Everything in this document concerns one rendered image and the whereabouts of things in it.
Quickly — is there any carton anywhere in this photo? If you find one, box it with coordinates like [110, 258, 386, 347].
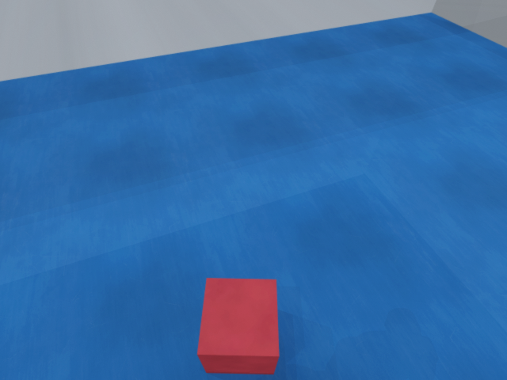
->
[197, 278, 279, 374]

